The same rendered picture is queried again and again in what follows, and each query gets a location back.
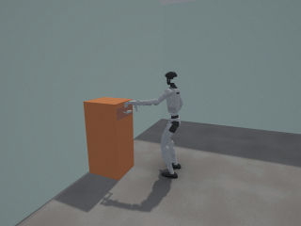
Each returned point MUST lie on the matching right robot upper arm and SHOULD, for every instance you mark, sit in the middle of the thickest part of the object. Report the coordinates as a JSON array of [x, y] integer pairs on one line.
[[181, 102]]

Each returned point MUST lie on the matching left robot shin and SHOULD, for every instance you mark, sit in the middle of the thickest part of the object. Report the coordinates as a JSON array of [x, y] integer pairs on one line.
[[167, 159]]

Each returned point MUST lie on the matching cabinet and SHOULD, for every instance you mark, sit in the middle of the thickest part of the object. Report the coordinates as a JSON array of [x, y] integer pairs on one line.
[[110, 143]]

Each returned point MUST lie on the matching left robot forearm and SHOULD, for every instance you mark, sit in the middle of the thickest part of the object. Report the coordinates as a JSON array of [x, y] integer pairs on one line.
[[146, 102]]

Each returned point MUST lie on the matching left robot hand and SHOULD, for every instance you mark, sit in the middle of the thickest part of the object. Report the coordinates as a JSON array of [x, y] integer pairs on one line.
[[132, 102]]

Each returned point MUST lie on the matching drawer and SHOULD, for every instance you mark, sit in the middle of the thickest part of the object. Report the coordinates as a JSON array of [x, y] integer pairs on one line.
[[120, 110]]

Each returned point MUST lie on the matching left robot upper arm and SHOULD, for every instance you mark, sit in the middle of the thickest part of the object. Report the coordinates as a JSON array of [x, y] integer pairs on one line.
[[168, 92]]

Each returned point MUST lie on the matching left robot thigh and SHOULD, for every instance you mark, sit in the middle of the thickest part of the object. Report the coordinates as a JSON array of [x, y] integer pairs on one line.
[[171, 128]]

